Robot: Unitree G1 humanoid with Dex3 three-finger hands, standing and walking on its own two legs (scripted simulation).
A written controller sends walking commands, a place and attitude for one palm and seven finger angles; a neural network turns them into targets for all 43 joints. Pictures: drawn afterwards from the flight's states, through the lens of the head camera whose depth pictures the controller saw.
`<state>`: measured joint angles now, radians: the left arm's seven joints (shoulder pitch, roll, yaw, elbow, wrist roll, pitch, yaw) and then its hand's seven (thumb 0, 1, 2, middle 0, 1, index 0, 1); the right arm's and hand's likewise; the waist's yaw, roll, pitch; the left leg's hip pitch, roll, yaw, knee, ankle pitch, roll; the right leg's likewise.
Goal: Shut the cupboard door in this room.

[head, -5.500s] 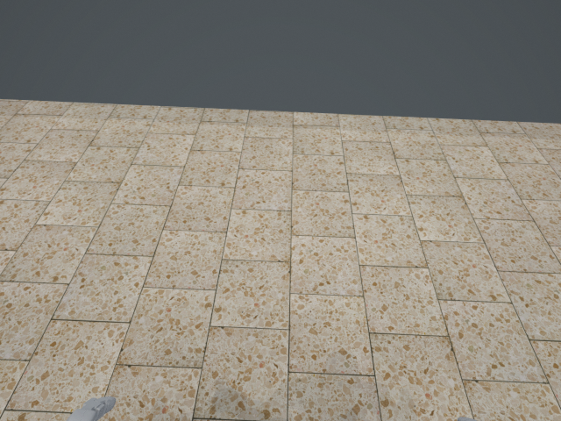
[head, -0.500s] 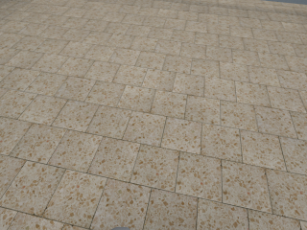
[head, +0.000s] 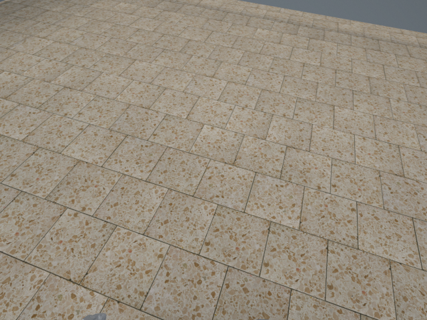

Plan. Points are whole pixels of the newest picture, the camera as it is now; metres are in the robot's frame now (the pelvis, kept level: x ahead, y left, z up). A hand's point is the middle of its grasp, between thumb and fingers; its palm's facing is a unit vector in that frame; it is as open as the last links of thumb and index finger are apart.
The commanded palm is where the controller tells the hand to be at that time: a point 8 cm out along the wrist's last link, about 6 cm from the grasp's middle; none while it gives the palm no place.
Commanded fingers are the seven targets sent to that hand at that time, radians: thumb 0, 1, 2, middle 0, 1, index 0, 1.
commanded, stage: turn or walk to find it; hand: left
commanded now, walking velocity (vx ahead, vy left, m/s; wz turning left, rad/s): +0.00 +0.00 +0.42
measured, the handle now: out of the picture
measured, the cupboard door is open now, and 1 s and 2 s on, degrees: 83 83 83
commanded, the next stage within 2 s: none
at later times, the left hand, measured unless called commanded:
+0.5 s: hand out of the picture -0.02 +0.14 -0.15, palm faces +0.27 -0.93 -0.27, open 7.3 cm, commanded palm none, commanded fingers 0.00 0.90 0.90 -0.20 -0.30 -0.20 -0.30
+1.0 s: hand out of the picture -0.12 +0.20 -0.17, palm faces +0.46 -0.85 -0.27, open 7.3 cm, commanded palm none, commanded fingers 0.00 0.90 0.90 -0.20 -0.30 -0.20 -0.30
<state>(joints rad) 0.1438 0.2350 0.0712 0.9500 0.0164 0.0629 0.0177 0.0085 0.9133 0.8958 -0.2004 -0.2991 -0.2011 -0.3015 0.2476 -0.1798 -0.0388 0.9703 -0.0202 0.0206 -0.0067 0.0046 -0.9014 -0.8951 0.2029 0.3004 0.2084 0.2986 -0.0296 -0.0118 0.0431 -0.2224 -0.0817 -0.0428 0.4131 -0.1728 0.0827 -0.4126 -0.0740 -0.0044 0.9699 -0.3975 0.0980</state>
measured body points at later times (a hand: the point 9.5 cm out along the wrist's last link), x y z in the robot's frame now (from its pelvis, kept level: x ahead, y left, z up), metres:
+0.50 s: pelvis -0.05 -0.06 +0.00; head -0.02 -0.09 +0.45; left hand -0.04 +0.19 -0.13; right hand +0.03 -0.31 -0.17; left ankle -0.11 +0.10 -0.67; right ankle -0.03 -0.15 -0.74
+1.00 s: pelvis -0.09 -0.03 +0.00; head -0.07 -0.01 +0.45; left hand -0.14 +0.24 -0.15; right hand +0.10 -0.21 -0.14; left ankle -0.12 +0.07 -0.74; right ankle -0.04 -0.16 -0.69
